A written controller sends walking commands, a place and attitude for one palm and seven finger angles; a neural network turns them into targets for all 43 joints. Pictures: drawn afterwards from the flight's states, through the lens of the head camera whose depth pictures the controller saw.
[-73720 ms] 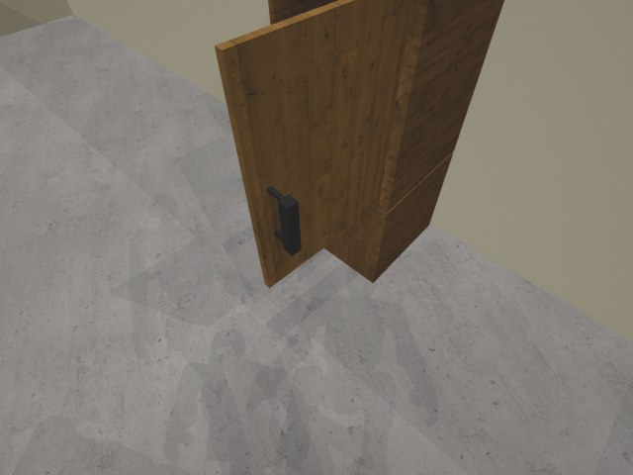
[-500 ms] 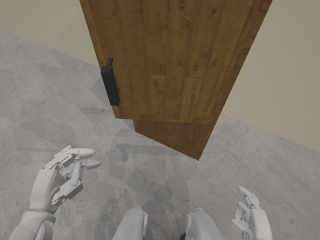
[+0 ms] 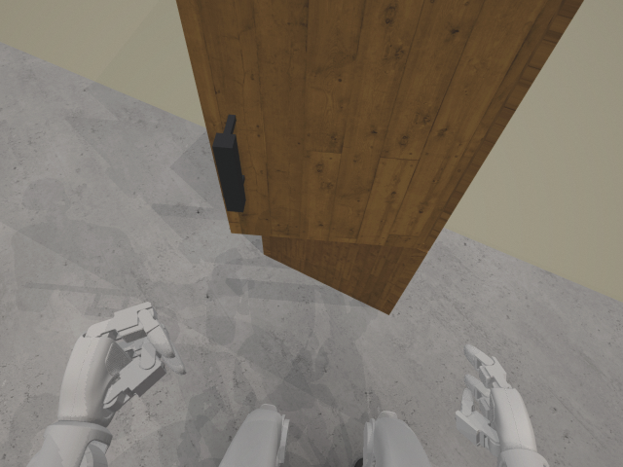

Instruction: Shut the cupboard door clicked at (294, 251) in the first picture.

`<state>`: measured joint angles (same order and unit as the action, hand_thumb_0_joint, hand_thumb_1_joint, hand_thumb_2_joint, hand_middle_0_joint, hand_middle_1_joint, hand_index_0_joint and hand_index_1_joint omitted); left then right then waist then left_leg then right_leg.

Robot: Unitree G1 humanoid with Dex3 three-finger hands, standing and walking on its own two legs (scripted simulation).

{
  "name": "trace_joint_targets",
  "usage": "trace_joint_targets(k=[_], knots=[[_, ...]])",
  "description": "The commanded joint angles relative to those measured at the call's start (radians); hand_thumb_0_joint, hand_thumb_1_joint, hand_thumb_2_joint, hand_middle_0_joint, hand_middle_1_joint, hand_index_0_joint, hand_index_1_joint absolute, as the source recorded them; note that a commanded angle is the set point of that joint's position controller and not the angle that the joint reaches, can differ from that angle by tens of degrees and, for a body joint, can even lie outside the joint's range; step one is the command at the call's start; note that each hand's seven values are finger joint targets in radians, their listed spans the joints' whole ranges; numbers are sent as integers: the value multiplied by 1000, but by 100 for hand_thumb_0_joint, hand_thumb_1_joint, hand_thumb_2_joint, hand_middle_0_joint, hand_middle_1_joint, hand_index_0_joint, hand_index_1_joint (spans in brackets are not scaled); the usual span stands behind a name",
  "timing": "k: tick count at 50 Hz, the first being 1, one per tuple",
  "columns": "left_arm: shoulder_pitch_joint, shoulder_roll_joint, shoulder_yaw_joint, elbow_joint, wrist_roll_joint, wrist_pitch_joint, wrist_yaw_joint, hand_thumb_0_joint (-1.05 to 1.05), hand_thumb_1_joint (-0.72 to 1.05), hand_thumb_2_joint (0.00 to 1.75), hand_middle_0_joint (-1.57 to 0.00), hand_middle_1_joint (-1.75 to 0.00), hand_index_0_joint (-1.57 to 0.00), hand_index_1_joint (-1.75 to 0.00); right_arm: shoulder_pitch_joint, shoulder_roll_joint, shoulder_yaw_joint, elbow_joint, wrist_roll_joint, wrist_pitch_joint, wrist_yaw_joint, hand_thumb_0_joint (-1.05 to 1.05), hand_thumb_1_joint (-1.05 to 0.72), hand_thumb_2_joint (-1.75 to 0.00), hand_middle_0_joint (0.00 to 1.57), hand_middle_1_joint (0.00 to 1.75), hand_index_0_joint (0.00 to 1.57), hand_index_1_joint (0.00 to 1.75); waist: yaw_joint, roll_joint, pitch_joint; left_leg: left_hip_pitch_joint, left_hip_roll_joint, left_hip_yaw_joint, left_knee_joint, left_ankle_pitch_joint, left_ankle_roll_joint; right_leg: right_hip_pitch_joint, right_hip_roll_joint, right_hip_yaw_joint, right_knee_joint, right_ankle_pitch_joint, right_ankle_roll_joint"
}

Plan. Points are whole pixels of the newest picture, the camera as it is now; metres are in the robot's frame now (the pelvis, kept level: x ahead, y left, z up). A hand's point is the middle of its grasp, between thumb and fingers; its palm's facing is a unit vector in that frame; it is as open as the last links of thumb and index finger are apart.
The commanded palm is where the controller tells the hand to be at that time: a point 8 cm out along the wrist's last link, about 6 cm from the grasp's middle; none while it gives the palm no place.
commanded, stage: raise the hand and make a fist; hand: left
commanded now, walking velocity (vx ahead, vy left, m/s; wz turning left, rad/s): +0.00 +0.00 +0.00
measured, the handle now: (233, 165) +0.53 +0.17 +0.02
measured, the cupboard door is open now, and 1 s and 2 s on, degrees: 23 23 23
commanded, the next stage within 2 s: bring the fist close to the handle in 0.74 s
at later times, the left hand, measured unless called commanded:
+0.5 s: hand (190, 350) +0.24 +0.16 +0.04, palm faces +0.02 -1.00 -0.04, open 3.1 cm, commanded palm +0.21 +0.21 +0.05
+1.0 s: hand (196, 346) +0.24 +0.16 +0.04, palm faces +0.01 -1.00 -0.04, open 3.1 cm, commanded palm +0.24 +0.21 +0.04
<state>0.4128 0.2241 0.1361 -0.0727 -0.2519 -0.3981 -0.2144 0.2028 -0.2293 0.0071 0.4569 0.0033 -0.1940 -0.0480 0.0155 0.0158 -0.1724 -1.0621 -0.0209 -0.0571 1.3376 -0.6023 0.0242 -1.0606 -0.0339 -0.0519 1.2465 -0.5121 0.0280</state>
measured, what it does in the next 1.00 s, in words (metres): stands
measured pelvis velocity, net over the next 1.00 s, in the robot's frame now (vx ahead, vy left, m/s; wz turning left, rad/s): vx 0.00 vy -0.03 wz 0.01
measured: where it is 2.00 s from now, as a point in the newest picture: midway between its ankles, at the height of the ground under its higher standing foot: outside the picture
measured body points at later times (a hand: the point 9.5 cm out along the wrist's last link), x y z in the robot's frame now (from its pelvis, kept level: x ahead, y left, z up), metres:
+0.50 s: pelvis +0.01 -0.03 +0.00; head +0.10 -0.02 +0.44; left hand +0.23 +0.21 +0.05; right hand +0.20 -0.27 -0.08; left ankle +0.02 +0.10 -0.62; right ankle +0.05 -0.15 -0.62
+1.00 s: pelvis +0.00 -0.03 -0.01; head +0.08 -0.02 +0.44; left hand +0.24 +0.21 +0.05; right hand +0.20 -0.26 -0.08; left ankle +0.02 +0.10 -0.62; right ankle +0.05 -0.15 -0.62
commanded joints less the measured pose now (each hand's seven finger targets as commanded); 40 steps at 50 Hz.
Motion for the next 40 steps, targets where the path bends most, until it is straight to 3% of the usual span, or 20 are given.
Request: trace_joint_targets(k=[1, 4, 10, 23, 30, 36, 40], knots=[[2, 89, 55, -218, -7, -55, -7, 0, 90, 90, -128, -148, -128, -148, 9, -144, -65, -144, -1, -29, -5, 0, -90, -90, 20, 30, 20, 30, -5, 84, -261, 225, 15, -38, -263, 367, -54, 162, 57, -51, -94, 177, -64], [-27, 101, 67, -196, -12, -49, -13, 0, 90, 90, -130, -150, -130, -150, 7, -143, -61, -145, 0, -20, -8, 0, -90, -90, 20, 30, 20, 30, -13, 56, -224, 184, 8, -31, -255, 315, -45, 167, 61, -45, -105, 162, -65], [-33, 106, 77, -201, -21, -53, -24, 0, 90, 90, -130, -150, -130, -150, 8, -140, -59, -154, 2, -13, -13, 0, -90, -90, 20, 30, 20, 30, -9, 43, -265, 177, 4, -13, -237, 323, -33, 203, 56, -32, -108, 191, -63], [-37, 116, 96, -162, -43, -66, -31, 0, 90, 90, -130, -150, -130, -150, 7, -130, -63, -147, 9, -6, -19, 0, -90, -90, 20, 30, 20, 30, -11, -16, -261, 80, -6, 24, -194, 270, -10, 288, 38, 36, -151, 175, -50], [-41, 121, 96, -155, -35, -84, -23, 0, 90, 90, -130, -150, -130, -150, 1, -131, -64, -149, 9, 0, -21, 0, -90, -90, 20, 30, 20, 30, -6, 4, -251, 70, -6, 28, -196, 247, -8, 279, 35, 47, -155, 138, -52], [-50, 113, 93, -141, -43, -89, -28, 0, 90, 90, -130, -150, -130, -150, 6, -129, -63, -150, 11, 5, -22, 0, -90, -90, 20, 30, 20, 30, -16, -38, -250, 54, -6, 31, -182, 237, -5, 297, 32, 66, -169, 133, -45], [-59, 118, 94, -138, -39, -89, -32, 0, 90, 90, -130, -150, -130, -150, 1, -133, -62, -151, 11, 7, -24, 0, -90, -90, 20, 30, 20, 30, -13, -16, -238, 66, -6, 27, -192, 222, -5, 269, 36, 51, -163, 109, -50]])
